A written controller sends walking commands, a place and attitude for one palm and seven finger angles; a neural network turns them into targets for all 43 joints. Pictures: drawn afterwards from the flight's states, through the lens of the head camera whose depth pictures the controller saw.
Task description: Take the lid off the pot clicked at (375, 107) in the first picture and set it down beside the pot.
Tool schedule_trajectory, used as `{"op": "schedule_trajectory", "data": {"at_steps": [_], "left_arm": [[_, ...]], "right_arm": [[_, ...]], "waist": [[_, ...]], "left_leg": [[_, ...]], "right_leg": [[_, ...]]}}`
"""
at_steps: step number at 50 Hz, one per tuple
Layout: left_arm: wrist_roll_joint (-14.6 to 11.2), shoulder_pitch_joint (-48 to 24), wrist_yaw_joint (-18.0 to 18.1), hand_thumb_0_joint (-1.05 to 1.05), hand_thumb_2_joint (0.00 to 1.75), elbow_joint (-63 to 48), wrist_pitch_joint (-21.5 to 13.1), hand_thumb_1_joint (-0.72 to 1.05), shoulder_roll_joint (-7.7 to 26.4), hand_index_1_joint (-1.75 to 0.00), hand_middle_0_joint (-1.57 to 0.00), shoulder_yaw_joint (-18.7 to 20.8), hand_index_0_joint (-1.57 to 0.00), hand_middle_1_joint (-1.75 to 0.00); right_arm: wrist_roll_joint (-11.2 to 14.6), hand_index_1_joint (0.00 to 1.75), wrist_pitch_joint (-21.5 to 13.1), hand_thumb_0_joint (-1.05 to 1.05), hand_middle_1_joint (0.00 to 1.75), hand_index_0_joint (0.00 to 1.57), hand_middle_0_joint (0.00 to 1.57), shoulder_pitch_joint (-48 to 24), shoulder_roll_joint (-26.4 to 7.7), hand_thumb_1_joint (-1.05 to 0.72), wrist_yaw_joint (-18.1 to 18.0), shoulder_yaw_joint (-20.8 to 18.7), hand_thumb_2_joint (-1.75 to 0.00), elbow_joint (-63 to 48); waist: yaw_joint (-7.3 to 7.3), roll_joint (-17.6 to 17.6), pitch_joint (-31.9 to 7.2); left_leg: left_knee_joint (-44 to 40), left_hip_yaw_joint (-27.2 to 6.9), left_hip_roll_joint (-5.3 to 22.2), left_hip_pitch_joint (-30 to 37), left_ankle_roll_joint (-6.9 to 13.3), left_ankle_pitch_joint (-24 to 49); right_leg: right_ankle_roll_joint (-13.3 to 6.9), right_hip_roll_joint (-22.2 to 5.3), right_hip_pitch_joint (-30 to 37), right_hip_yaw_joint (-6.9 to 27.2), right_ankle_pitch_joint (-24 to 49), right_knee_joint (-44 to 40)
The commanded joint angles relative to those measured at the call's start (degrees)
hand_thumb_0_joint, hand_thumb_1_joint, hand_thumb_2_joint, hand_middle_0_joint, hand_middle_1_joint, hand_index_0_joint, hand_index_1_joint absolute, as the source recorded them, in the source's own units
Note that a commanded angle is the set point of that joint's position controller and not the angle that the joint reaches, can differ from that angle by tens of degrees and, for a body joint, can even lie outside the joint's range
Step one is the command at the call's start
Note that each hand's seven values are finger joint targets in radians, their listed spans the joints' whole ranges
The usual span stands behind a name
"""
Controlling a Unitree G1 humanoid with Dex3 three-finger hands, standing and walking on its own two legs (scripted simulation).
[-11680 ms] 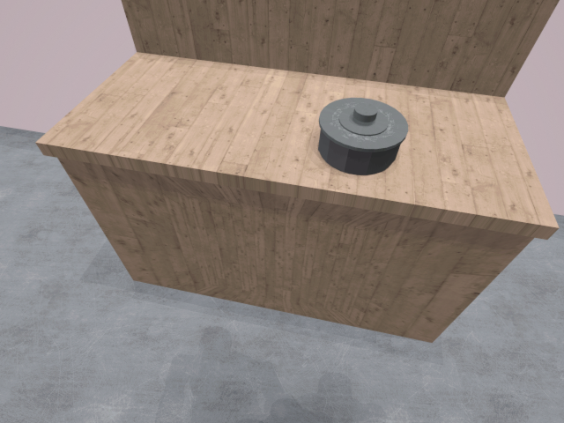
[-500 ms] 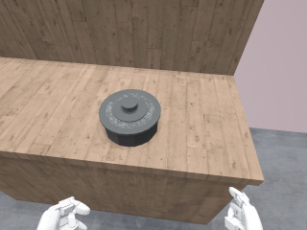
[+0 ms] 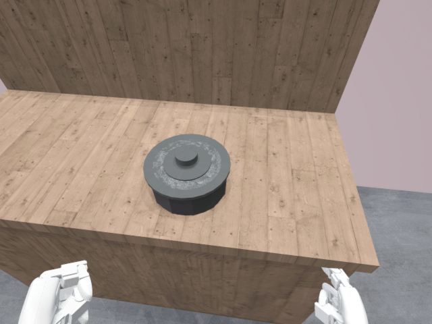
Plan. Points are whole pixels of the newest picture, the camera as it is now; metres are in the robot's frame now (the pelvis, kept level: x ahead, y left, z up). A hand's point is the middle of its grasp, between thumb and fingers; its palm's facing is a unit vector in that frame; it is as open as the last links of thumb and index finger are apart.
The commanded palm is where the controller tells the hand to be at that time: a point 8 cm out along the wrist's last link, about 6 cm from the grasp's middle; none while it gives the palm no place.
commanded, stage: raise the hand higher, near the body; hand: left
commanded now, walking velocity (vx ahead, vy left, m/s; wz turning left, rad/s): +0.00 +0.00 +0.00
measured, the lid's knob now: (186, 155) +0.44 +0.13 +0.06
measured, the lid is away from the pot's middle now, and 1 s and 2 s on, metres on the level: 0.00 0.00 0.00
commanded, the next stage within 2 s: reach forward and open the fingers in 0.48 s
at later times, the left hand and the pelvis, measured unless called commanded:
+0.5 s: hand (81, 265) +0.17 +0.23 +0.09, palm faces +0.30 -0.86 -0.41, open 3.1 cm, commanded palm +0.12 +0.27 +0.12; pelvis +0.01 +0.00 +0.00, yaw +0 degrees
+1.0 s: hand (68, 257) +0.18 +0.25 +0.09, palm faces -0.28 -0.06 -0.96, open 3.5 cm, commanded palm +0.18 +0.25 +0.15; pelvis +0.00 +0.00 +0.00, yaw +0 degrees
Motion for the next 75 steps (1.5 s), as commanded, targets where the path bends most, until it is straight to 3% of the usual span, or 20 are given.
{"op": "schedule_trajectory", "data": {"at_steps": [1,3,6,9,19,24,29,30,31,32,35,37,39,42,45,47,53,61,69,75], "left_arm": [[0.1,1.3,0.7,0.0,0.9,-13.1,-3.6,0.9,8.8,-1.5,-1.3,7.0,-1.3,-1.5],[0.1,-0.3,0.6,0.0,0.9,-17.0,-4.4,0.9,8.1,-1.5,-1.3,5.7,-1.3,-1.5],[0.0,1.7,0.8,0.0,0.9,-13.2,-3.8,0.9,8.6,-1.5,-1.3,7.5,-1.3,-1.5],[0.0,-0.4,0.7,0.0,0.9,-17.7,-4.8,0.9,8.6,-1.5,-1.3,7.0,-1.3,-1.5],[-0.4,-2.4,1.0,0.0,0.9,-18.4,-5.2,0.9,9.4,-1.5,-1.3,8.8,-1.3,-1.5],[-0.6,-5.1,1.1,0.0,0.9,-22.9,-6.2,0.9,10.6,-1.5,-1.3,9.7,-1.3,-1.5],[-1.0,-6.6,1.0,0.0,0.9,-21.9,-6.2,0.9,10.5,-1.5,-1.3,10.2,-1.3,-1.5],[24.6,-11.1,2.9,0.0,0.9,-25.2,-2.0,0.87,24.4,-1.48,-1.28,8.0,-1.28,-1.48],[24.9,-12.1,4.5,0.0,0.91,-28.7,1.1,0.85,20.6,-1.46,-1.26,8.5,-1.26,-1.46],[31.7,-10.2,5.0,0.0,0.91,-27.2,3.2,0.82,20.6,-1.43,-1.25,6.5,-1.25,-1.43],[43.3,-4.8,3.3,0.0,0.96,-22.1,8.5,0.73,23.9,-1.29,-1.23,5.8,-1.23,-1.29],[46.7,-9.4,0.8,0.0,1.0,-22.8,9.6,0.66,27.4,-1.22,-1.2,6.0,-1.2,-1.22],[47.1,-7.6,-2.2,0.0,1.03,-19.2,9.0,0.6,29.8,-1.15,-1.18,6.7,-1.18,-1.15],[44.6,-11.7,-7.7,0.0,1.09,-23.2,7.3,0.5,31.2,-1.04,-1.15,5.2,-1.15,-1.04],[43.4,-13.8,-12.3,0.0,1.12,-17.9,5.0,0.41,35.1,-0.93,-1.11,7.4,-1.11,-0.93],[43.4,-18.2,-13.8,0.0,1.14,-18.2,3.0,0.36,35.3,-0.86,-1.09,7.7,-1.09,-0.86],[42.6,-23.6,-14.2,0.0,1.18,-14.3,-0.3,0.19,34.4,-0.65,-1.01,7.8,-1.01,-0.65],[43.9,-33.0,-14.2,0.0,1.24,-10.7,1.3,-0.03,37.6,-0.36,-0.91,8.3,-0.91,-0.36],[44.3,-41.8,-16.0,0.0,1.34,-7.5,3.1,-0.27,35.4,-0.08,-0.81,3.6,-0.81,-0.08],[45.1,-49.8,-17.0,0.0,1.36,-8.5,3.9,-0.28,36.5,-0.08,-0.82,2.5,-0.82,-0.08]], "right_arm": [[-0.1,0.3,-3.0,0.0,0.3,0.2,0.2,-7.8,-5.3,-0.9,-0.4,-2.0,-0.9,-9.8],[-0.2,0.3,-3.4,0.0,0.3,0.2,0.2,-7.1,-5.0,-0.9,-0.3,-1.6,-0.9,-10.3],[-0.2,0.3,-2.8,0.0,0.3,0.2,0.2,-7.6,-5.1,-0.9,-0.3,-1.9,-0.9,-9.5],[-0.4,0.3,-2.9,0.0,0.3,0.2,0.2,-7.3,-5.1,-0.9,-0.2,-1.6,-0.9,-10.3],[-0.3,0.3,-2.4,0.0,0.3,0.2,0.2,-7.6,-5.1,-0.9,-0.1,-1.5,-0.9,-9.8],[-0.4,0.3,-2.7,0.0,0.3,0.2,0.2,-7.6,-5.1,-0.9,-0.1,-1.2,-0.9,-10.1],[-0.3,0.3,-2.2,0.0,0.3,0.2,0.2,-7.8,-5.3,-0.9,-0.1,-1.2,-0.9,-9.8],[-2.0,0.3,1.5,0.0,0.3,0.2,0.2,-8.8,-9.7,-0.9,0.5,-0.4,-0.9,-10.3],[-1.2,0.3,3.5,0.0,0.3,0.2,0.2,-10.6,-7.5,-0.9,1.1,-0.5,-0.9,-12.9],[-1.6,0.3,5.0,0.0,0.3,0.2,0.2,-9.8,-7.4,-0.9,1.4,-0.5,-0.9,-12.7],[-1.3,0.3,10.4,0.0,0.3,0.2,0.2,-11.4,-8.7,-0.9,3.0,-0.9,-0.9,-13.0],[-0.4,0.3,11.8,0.0,0.3,0.2,0.2,-13.4,-9.0,-0.9,3.2,-0.5,-0.9,-14.0],[0.5,0.3,11.7,0.0,0.3,0.2,0.2,-13.1,-8.9,-0.9,2.9,-0.5,-0.9,-13.5],[1.0,0.3,11.3,0.0,0.3,0.2,0.2,-13.2,-9.2,-0.9,2.5,-0.7,-0.9,-13.9],[0.9,0.3,11.1,0.0,0.3,0.2,0.2,-11.0,-9.9,-0.9,2.0,-0.7,-0.9,-12.3],[0.9,0.3,11.0,0.0,0.3,0.2,0.2,-10.9,-9.3,-0.9,1.8,-0.8,-0.9,-12.5],[0.9,0.3,11.1,0.0,0.3,0.2,0.2,-10.3,-9.3,-0.9,1.8,-1.5,-0.9,-11.9],[1.6,0.3,10.8,0.0,0.3,0.2,0.2,-13.2,-9.5,-0.9,2.2,-1.2,-0.9,-11.9],[1.7,0.3,11.5,0.0,0.3,0.2,0.2,-12.9,-9.7,-0.9,2.6,-0.9,-0.9,-11.7],[1.7,0.3,11.7,0.0,0.3,0.2,0.2,-13.5,-9.6,-0.9,2.7,-0.6,-0.9,-11.9]], "waist": [[0.06,0.3,-3.0],[-0.2,3.2,-4.0],[0.06,-1.2,-2.5],[0.03,2.0,-4.3],[-0.03,-1.1,-3.1],[0.03,2.0,-4.2],[-0.16,0.4,-3.4],[-0.07,4.0,-2.9],[-0.08,6.7,-2.9],[1.21,7.4,-4.2],[2.13,2.4,-8.2],[1.61,1.2,-10.6],[1.6,-0.4,-12.1],[0.34,2.7,-13.7],[-0.11,-1.4,-8.9],[-0.54,-0.3,-9.3],[-0.13,-0.4,-10.8],[0.51,1.4,-10.5],[-0.03,1.8,-10.0],[-0.01,3.2,-13.1]], "left_leg": [[-4.6,-1.5,0.8,1.1,0.4,15.3],[-4.8,-1.6,0.7,2.1,0.3,15.8],[-4.8,-1.6,1.0,1.5,0.4,16.1],[-5.0,-1.5,0.9,2.4,0.4,16.3],[-5.4,-1.4,1.1,2.6,0.5,15.3],[-5.4,-1.3,1.0,3.9,0.5,15.4],[-5.6,-1.0,1.1,3.7,0.6,14.7],[-4.4,-1.3,-0.4,-2.5,0.9,15.7],[-4.7,-1.1,0.4,-3.1,0.5,15.6],[-4.9,-1.2,0.4,-2.8,0.3,15.7],[-4.1,-1.0,0.5,-3.3,0.2,17.9],[-4.4,-1.4,0.4,-2.9,0.6,16.9],[-3.9,-2.0,0.0,-1.5,1.1,18.7],[-3.7,-2.1,-0.2,0.1,1.7,21.6],[-4.5,-2.8,-0.6,-0.7,1.9,20.7],[-4.4,-2.4,-0.5,0.1,2.2,19.3],[-5.6,-2.4,-1.0,1.9,1.8,18.1],[-7.8,-2.9,-1.1,1.9,1.6,15.1],[-10.0,-3.0,-0.9,1.2,1.3,13.3],[-10.4,-3.6,-0.7,2.6,1.3,14.2]], "right_leg": [[-1.2,0.5,0.0,0.5,11.2,-4.2],[-1.3,0.3,0.3,0.4,10.9,-4.1],[-1.2,0.7,0.2,0.4,11.8,-4.6],[-1.1,0.3,1.0,0.5,11.9,-4.5],[-1.0,0.5,0.8,0.6,11.4,-5.6],[-1.1,0.4,1.3,1.0,11.7,-5.8],[-0.9,0.4,1.2,1.2,11.5,-6.4],[-1.9,1.6,-3.9,4.3,11.8,-3.5],[-2.6,0.9,-3.4,2.4,10.4,-3.1],[-3.3,1.5,-2.9,3.2,8.6,-2.5],[-3.6,1.9,-1.3,5.1,12.4,-2.0],[-3.1,1.7,0.7,5.7,13.1,-2.5],[-2.1,1.1,1.9,5.5,16.0,-2.9],[-0.9,0.3,2.8,4.6,20.4,-3.7],[0.0,0.5,-0.1,3.1,19.1,-5.6],[-0.2,0.4,0.4,3.0,18.0,-6.1],[-0.3,0.4,-0.2,2.4,15.3,-7.7],[-1.3,0.9,1.2,2.7,11.0,-8.4],[-1.2,0.9,0.9,1.5,8.1,-8.7],[-1.6,1.1,1.5,1.4,8.0,-8.0]]}}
